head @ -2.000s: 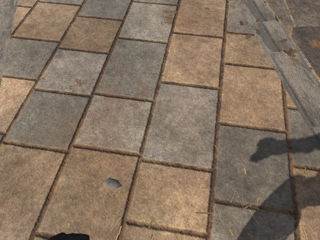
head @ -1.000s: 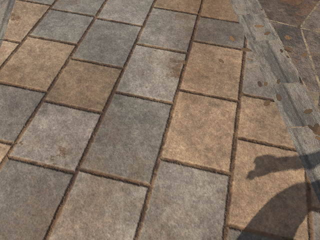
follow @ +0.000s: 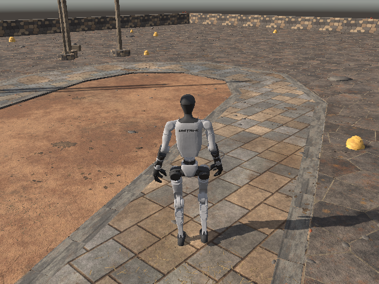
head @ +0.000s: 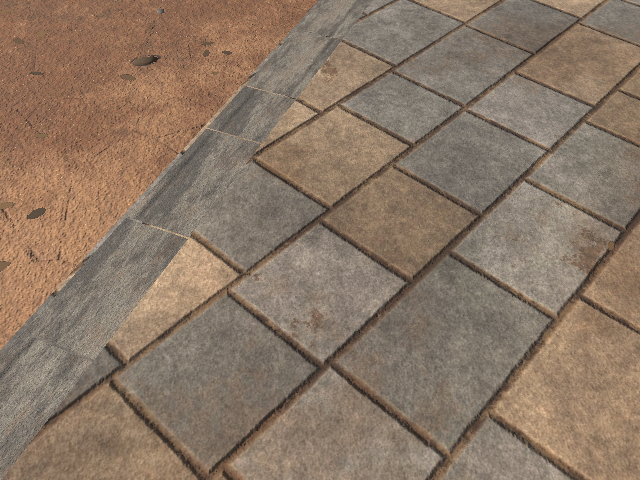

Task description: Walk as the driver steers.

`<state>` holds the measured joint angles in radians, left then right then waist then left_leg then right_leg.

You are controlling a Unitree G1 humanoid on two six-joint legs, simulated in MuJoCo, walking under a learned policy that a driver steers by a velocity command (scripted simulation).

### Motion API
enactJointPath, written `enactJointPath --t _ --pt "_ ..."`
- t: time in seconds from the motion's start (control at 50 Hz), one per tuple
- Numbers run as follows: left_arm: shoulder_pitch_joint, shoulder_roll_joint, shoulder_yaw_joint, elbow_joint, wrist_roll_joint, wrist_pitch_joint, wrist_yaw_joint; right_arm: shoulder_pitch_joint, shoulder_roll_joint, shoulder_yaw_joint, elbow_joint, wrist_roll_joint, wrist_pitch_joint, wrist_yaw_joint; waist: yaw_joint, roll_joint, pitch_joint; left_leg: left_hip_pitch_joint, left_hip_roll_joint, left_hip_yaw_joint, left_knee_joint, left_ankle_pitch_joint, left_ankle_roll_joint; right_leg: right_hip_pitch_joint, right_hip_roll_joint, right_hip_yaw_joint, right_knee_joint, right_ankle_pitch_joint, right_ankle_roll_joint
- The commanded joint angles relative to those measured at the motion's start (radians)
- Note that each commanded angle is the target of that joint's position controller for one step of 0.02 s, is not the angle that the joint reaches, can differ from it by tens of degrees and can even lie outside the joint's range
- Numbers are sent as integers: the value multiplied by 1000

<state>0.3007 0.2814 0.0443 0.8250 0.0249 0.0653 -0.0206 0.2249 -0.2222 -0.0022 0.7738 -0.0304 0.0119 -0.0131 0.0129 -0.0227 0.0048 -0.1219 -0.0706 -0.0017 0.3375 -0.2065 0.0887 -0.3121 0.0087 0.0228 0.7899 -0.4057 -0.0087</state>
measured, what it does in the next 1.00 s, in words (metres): walks ahead, turning right: right foot, then left foot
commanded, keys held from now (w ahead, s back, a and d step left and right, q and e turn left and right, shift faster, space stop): w+e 0.32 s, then e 0.24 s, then no key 0.44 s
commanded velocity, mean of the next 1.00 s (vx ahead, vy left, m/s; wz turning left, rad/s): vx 0.21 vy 0.00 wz -0.37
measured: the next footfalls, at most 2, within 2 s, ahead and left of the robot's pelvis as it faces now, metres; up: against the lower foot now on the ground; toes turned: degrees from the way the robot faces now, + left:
right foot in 0.24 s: +0.09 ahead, -0.14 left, +0.00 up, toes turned -10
left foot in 0.68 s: +0.40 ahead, -0.10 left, +0.00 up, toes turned -25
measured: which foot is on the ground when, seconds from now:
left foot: down 0.00-0.24, up 0.26-0.66, down 0.68-1.00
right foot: up 0.00-0.22, down 0.24-0.70, up 0.72-1.00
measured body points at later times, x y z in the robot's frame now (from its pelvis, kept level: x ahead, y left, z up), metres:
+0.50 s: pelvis +0.14 -0.09 +0.00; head +0.17 -0.13 +0.45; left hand +0.24 +0.17 -0.12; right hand +0.20 -0.39 -0.13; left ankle +0.26 +0.03 -0.68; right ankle +0.05 -0.14 -0.75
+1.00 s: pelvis +0.26 -0.12 -0.01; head +0.28 -0.12 +0.44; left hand +0.45 +0.08 -0.15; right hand +0.23 -0.38 -0.14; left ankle +0.37 -0.08 -0.75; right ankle +0.20 -0.22 -0.73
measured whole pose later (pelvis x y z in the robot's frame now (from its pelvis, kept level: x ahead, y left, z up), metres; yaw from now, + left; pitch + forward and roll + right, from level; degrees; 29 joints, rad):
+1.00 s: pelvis +0.26 -0.12 -0.01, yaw -26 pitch -1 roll +0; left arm 0.21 0.25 0.01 0.85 0.02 0.06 0.01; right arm 0.22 -0.23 0.01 0.84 -0.02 0.00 -0.01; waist -0.02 -0.01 0.06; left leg -0.31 -0.05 0.05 0.44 -0.11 0.07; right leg -0.27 0.03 0.05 0.65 -0.39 -0.02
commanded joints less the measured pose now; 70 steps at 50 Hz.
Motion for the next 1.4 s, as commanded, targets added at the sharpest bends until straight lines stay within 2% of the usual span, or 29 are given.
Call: enactJointPath --t 0.02,0.16,0.22,0.24,0.26,0.28,0.3,0.32,0.34,0.38,0.42,0.56,0.64,0.66,0.68,0.7,0.72,0.74,0.78,0.84,0.96,1.02,1.04,1.06,1.08,1.1,1.18,1.26,1.4 --pt "-124 93 21 -96 3 -44 -6 94 -210 -66 -3 -1 -27 -12 -75 92 94 139 357 -333 -221 -319 157 -263 -21 17 -3 -15 -26" --pt "-147 72 15 -126 -9 -61 -32 70 -217 -84 17 1 -66 9 -47 118 68 34 348 -174 -208 -239 130 -95 -32 -59 -153 17 -72" --pt "-21 77 20 -86 3 -74 -35 32 -221 -88 17 13 -62 15 33 80 41 -167 282 -27 -33 -183 72 218 34 -113 -322 108 -96" --pt "107 122 39 -43 9 -82 -26 21 -190 -76 7 4 -64 14 86 -6 -14 -281 226 52 171 -120 37 392 11 -32 -368 36 -122" --pt "231 234 67 -33 20 -90 -11 -27 -100 -45 -53 -3 -68 23 135 -267 -63 -500 95 187 560 -246 -34 521 -277 430 -558 -259 -209" --pt "209 268 68 -49 -1 -93 -7 -66 -133 -50 -83 -29 -71 26 109 -229 8 -710 15 37 713 -356 -45 476 -379 761 -675 -346 -306" --pt "152 221 61 -55 -9 -88 -2 -59 -179 -59 -71 -29 -75 35 74 -96 81 -729 100 -36 763 -274 -42 425 -355 639 -638 -254 -311" --pt "101 182 50 -65 -12 -90 -1 -41 -192 -62 -56 -12 -83 47 37 -45 97 -691 127 -40 744 -172 -47 377 -291 529 -618 -98 -282" --pt "67 168 46 -74 -14 -95 2 -23 -192 -62 -44 -5 -85 48 9 -24 105 -650 139 -31 707 -121 -62 351 -239 429 -608 148 -252" --pt "38 157 39 -82 -20 -110 6 14 -184 -57 -22 -20 -65 43 -23 -26 53 -558 127 -5 696 -74 -105 328 -180 291 -552 677 -230" --pt "59 169 44 -69 -31 -116 7 13 -166 -52 -32 -14 -46 37 -33 -23 5 -517 103 14 699 -58 -132 312 -153 219 -490 999 -223" --pt "144 155 47 -36 -25 -77 37 -199 -139 -26 -113 7 -32 30 45 -75 9 -478 33 34 411 94 -123 292 -90 232 -396 1061 -144" --pt "75 156 46 -51 -14 -79 48 -72 -177 -32 -67 9 -49 12 -9 -87 -35 -220 3 17 227 129 -58 262 -83 265 -277 1104 -75" --pt "47 163 47 -54 -20 -87 47 7 -190 -38 -42 7 -58 1 -54 -79 -55 -123 13 9 151 196 -36 255 -69 266 -189 1096 -60" --pt "20 152 42 -66 -31 -98 40 104 -207 -42 -22 -1 -75 -10 -107 -32 -105 43 95 -48 73 393 -9 192 -22 252 -33 939 -42" --pt "92 73 25 -92 -40 -104 38 159 -270 -47 -35 -7 -82 -18 -81 178 -237 265 381 -298 167 933 80 54 89 158 269 221 -20" --pt "234 93 33 -71 -46 -84 48 131 -278 -60 -42 21 -60 -13 -15 295 -374 311 540 -577 130 1074 246 -54 195 110 464 -256 -16" --pt "222 137 36 -21 -3 -63 52 59 -213 -49 -64 39 -49 -4 3 113 -271 167 493 -538 79 817 242 -78 136 150 524 -188 -19" --pt "98 118 31 -28 4 -43 38 -55 -102 -14 -73 25 -42 -7 15 51 -90 -45 361 -335 -10 465 165 -77 80 125 428 -114 -4" --pt "99 75 14 -10 -2 -10 23 -58 -124 -14 -34 5 -40 -9 30 146 -49 -171 254 -178 -68 332 114 34 70 65 237 -67 17" --pt "15 61 -9 14 -6 2 31 -32 -166 -28 9 7 -21 1 -2 174 -55 -182 255 -205 -106 -52 107 122 43 -7 -117 4 -5" --pt "24 52 -17 40 2 -16 33 -33 -158 -27 21 16 -2 -2 22 121 -4 -304 230 -204 -102 -248 33 248 30 2 -353 142 -47" --pt "7 71 -19 32 13 -28 39 -22 -140 -23 24 16 -2 0 16 59 18 -330 211 -193 -71 -260 -13 245 -43 105 -438 131 -68" --pt "-40 118 -14 23 11 -40 44 -7 -115 -20 19 29 -1 3 -25 -57 51 -300 127 -108 -14 -215 -54 119 -147 256 -512 3 -107" --pt "-74 77 -28 33 0 -53 41 -15 -104 -18 40 29 0 6 -39 -79 61 -116 87 -56 45 -70 -64 -49 -190 291 -578 -81 -115" --pt "-108 51 -38 38 -1 -65 41 1 -89 -15 59 24 -3 9 -62 -77 63 -22 97 -63 40 7 -61 -95 -164 260 -588 -89 -88" --pt "-56 57 -37 92 -15 -82 49 54 -117 -20 131 17 -21 9 -53 -43 38 -10 143 -102 12 78 -39 22 -89 163 -538 101 -50" --pt "-16 42 -37 136 -15 -80 51 48 -95 -13 179 20 -22 1 -30 17 45 -51 143 -104 -10 87 -46 93 -86 142 -506 190 -64" --pt "-6 26 -42 196 -17 -83 57 64 -80 -9 252 21 -19 -11 -26 30 34 -25 149 -104 0 147 -43 127 -87 124 -495 274 -66"
Velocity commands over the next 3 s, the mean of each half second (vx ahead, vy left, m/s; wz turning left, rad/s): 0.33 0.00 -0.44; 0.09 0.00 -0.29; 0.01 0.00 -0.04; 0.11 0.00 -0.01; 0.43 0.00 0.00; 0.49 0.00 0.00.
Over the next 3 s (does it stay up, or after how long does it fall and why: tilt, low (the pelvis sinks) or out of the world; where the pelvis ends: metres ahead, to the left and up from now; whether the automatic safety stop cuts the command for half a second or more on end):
stays up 0.84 -0.36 -0.01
